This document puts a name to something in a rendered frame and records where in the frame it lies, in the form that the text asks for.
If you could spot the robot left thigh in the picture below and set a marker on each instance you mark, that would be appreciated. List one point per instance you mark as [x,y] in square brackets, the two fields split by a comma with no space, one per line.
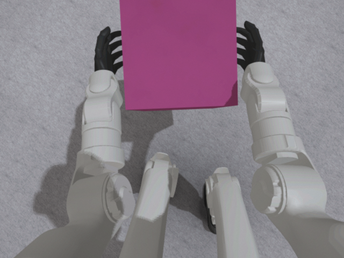
[145,235]

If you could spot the robot right thigh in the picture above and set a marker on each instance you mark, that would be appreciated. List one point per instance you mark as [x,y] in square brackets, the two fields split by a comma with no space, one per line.
[235,238]

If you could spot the carton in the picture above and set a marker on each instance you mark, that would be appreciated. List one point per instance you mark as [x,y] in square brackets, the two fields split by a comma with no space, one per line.
[179,54]

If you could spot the right robot hand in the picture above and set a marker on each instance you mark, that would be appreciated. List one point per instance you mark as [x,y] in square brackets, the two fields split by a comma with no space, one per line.
[254,51]

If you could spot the right robot upper arm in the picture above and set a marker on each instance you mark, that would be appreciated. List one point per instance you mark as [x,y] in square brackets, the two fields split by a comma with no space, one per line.
[294,198]

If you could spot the left robot hand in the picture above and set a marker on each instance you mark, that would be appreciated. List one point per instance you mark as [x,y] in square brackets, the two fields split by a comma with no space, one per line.
[104,60]

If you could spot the robot right forearm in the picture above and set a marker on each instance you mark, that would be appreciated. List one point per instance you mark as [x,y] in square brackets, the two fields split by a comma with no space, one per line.
[274,138]

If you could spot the left robot upper arm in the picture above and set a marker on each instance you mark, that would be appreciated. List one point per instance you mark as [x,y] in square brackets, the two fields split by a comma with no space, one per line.
[97,207]

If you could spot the robot left forearm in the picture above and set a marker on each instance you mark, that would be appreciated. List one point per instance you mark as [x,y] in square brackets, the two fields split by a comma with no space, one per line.
[101,151]

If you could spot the robot thigh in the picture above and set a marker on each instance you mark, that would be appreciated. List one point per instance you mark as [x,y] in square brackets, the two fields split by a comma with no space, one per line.
[235,238]
[145,235]

